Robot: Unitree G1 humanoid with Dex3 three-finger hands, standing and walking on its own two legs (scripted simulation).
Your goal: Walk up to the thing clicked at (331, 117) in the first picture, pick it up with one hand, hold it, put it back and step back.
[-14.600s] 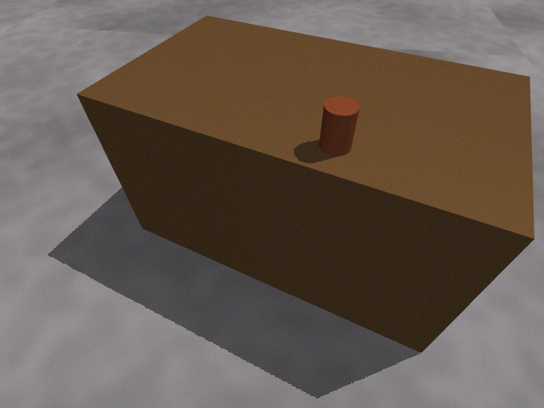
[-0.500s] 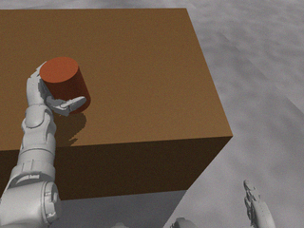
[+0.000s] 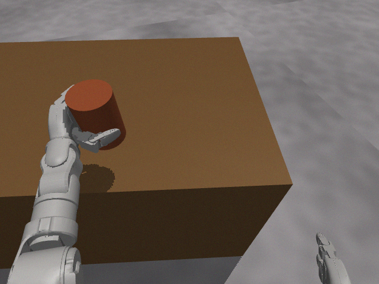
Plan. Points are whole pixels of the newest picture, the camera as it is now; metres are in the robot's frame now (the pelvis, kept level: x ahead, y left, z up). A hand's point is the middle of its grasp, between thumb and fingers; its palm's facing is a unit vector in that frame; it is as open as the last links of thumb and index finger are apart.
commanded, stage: lift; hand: left
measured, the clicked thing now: (99, 116) +0.43 +0.19 +0.14
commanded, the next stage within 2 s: hold in 0.96 s
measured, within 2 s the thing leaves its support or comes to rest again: neither
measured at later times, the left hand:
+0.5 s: hand (85, 114) +0.37 +0.18 +0.20, palm faces +0.19 -0.98 -0.01, open 11.5 cm
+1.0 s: hand (76, 112) +0.34 +0.17 +0.23, palm faces +0.17 -0.99 +0.01, open 11.5 cm
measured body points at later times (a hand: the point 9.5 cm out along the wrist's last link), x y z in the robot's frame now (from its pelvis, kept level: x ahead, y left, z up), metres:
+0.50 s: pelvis -0.01 -0.01 +0.02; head -0.02 -0.03 +0.47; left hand +0.35 +0.23 +0.20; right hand +0.15 -0.26 -0.05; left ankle -0.01 +0.12 -0.70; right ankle +0.01 -0.14 -0.70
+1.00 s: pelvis -0.01 -0.01 +0.02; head -0.04 -0.03 +0.47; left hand +0.33 +0.22 +0.24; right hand +0.16 -0.27 -0.05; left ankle -0.01 +0.12 -0.70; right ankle +0.01 -0.14 -0.70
